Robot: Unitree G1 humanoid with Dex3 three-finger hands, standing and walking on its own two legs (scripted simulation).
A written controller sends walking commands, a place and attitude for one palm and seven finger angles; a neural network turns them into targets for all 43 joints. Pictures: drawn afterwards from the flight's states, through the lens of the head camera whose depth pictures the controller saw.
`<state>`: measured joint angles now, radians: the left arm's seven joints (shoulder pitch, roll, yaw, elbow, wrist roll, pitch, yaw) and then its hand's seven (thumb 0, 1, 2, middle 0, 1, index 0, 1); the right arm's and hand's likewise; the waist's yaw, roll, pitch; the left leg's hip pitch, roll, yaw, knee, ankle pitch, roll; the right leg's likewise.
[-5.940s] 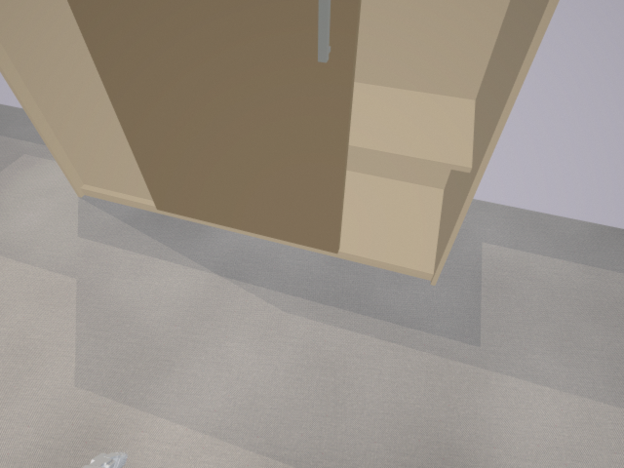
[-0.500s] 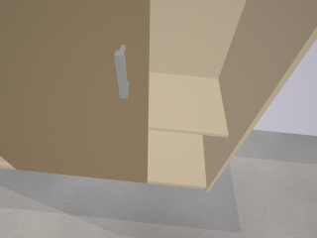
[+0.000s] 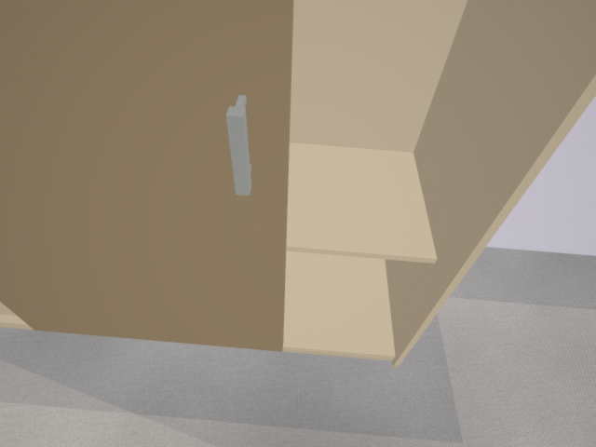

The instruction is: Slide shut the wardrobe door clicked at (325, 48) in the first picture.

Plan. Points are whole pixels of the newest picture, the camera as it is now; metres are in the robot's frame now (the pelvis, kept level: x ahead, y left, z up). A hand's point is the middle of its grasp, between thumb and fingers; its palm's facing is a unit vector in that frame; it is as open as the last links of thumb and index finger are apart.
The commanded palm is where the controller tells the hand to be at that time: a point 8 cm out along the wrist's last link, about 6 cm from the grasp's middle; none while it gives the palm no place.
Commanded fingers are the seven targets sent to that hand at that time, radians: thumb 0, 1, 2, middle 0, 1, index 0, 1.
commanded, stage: come to a stop and stand still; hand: left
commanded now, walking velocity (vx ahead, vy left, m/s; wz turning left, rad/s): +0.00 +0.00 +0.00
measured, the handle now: (242, 146) +0.49 +0.12 +0.14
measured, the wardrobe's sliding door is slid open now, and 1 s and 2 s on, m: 0.38 0.38 0.38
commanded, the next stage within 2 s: look again from close up in 0.04 s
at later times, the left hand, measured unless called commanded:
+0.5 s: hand out of the picture -0.01 +0.16 -0.18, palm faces +0.00 -0.98 -0.19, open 7.4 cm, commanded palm none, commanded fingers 0.00 0.90 0.90 -0.20 -0.30 -0.20 -0.30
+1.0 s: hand out of the picture +0.00 +0.15 -0.17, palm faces +0.01 -0.98 -0.22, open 7.4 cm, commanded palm none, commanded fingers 0.00 0.90 0.90 -0.20 -0.30 -0.20 -0.30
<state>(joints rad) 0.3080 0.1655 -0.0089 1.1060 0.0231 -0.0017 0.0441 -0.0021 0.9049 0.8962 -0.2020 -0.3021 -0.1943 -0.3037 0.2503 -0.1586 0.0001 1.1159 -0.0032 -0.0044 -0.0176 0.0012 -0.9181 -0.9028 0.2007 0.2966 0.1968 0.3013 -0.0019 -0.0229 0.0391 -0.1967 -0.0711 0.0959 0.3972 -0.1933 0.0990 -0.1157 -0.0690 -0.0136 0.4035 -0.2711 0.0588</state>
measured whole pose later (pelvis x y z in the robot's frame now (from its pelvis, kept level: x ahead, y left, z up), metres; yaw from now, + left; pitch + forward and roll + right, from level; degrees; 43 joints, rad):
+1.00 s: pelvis +0.01 -0.03 +0.00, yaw +0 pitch -1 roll +0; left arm 0.29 0.17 0.00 1.12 0.02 -0.01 0.04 0.00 0.90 0.90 -0.20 -0.30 -0.20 -0.30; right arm 0.25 -0.18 0.00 1.13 0.00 -0.01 -0.02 0.00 -0.91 -0.90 0.20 0.30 0.20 0.30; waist -0.01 0.00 0.03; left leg -0.17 -0.04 0.08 0.38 -0.19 0.06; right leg -0.08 -0.03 -0.03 0.38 -0.27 0.02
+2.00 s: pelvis -0.02 -0.06 -0.03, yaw +1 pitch +6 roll -1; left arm 0.28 0.34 0.36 0.10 -0.39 -0.26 -0.45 0.00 0.07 0.54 -0.26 -0.83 -0.25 -0.84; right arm 0.30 -0.25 0.02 0.64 0.05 -0.29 -0.08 0.01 -0.91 -0.90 0.20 0.30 0.20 0.30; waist -0.01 0.05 -0.07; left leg -0.56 0.04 0.02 0.79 -0.33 0.01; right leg -0.45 0.03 -0.08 0.76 -0.41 -0.03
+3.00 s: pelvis -0.01 -0.05 +0.00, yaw +3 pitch -1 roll -1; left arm -0.04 0.47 0.46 0.16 -0.34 0.06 -0.49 -0.02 -0.50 0.30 -0.30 -1.20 -0.30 -1.20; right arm 0.25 -0.28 0.06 0.64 0.08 -0.25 -0.09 0.01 -0.91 -0.90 0.20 0.30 0.20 0.30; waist 0.01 0.06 -0.02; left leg -0.27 0.00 0.02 0.50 -0.21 0.03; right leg -0.15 0.00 -0.08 0.46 -0.29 -0.02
